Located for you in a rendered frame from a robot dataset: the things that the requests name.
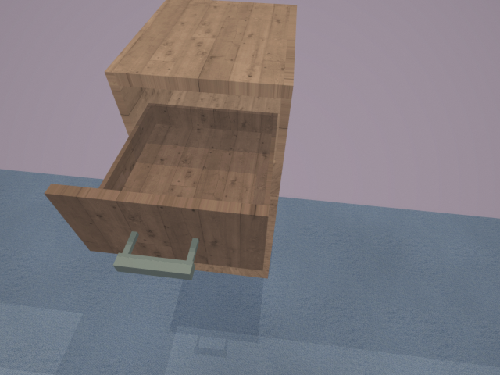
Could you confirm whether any drawer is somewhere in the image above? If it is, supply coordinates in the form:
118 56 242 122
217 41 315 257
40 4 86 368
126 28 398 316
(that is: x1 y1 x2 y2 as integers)
44 103 278 271

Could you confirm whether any handle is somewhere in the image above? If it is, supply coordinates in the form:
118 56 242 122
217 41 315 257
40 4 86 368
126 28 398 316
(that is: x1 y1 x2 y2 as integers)
113 231 199 280

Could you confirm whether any cabinet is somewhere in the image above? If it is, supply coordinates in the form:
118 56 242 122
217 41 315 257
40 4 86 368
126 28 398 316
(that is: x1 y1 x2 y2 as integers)
105 0 297 279

